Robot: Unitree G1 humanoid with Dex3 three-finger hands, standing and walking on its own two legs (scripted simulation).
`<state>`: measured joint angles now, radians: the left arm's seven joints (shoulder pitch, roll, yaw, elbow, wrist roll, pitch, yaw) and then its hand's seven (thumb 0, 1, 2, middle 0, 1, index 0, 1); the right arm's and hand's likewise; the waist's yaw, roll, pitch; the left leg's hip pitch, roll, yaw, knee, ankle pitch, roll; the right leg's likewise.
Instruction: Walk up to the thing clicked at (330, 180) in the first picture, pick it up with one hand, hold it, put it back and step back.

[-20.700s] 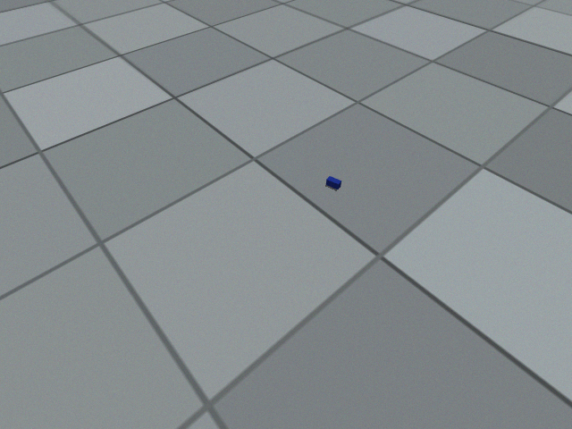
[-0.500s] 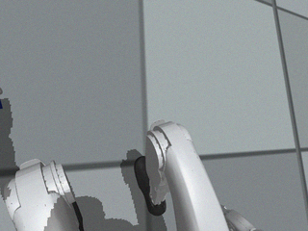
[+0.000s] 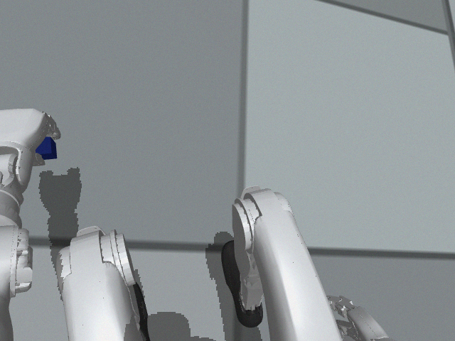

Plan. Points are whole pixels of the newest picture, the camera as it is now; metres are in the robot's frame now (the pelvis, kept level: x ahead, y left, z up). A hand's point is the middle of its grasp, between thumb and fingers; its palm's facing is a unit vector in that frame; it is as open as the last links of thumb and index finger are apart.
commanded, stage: lift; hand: left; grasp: from above
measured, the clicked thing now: (32, 149) +0.49 +0.26 -0.19
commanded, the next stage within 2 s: hold in 1.78 s
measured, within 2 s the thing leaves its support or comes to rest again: neither
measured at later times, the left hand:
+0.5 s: hand out of the picture +0.44 +0.27 -0.08, palm faces -0.48 -0.02 -0.87, open 6.4 cm
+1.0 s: hand out of the picture +0.37 +0.27 +0.12, palm faces -0.44 -0.07 -0.89, open 6.4 cm
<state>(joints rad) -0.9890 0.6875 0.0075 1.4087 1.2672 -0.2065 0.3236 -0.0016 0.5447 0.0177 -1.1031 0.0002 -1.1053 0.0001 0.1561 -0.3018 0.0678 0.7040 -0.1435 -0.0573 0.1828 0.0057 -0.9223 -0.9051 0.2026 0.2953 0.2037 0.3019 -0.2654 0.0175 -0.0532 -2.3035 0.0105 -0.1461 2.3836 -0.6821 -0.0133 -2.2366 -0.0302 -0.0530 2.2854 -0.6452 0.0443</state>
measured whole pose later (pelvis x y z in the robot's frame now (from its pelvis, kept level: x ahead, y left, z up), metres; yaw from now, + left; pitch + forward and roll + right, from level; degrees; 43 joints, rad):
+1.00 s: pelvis +0.00 +0.01 +0.21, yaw +5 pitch +27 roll -4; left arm -0.46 0.52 -0.12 0.71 1.03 -0.08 0.06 0.00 0.51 0.13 -1.04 -0.10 -1.05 -0.09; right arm 0.14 -0.25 -0.03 0.66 0.02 0.06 -0.01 0.01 -0.91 -0.90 0.21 0.30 0.21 0.30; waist -0.09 0.05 -0.18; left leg -1.60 0.03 -0.05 1.72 -0.61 0.01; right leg -1.56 -0.05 -0.02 1.66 -0.58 0.05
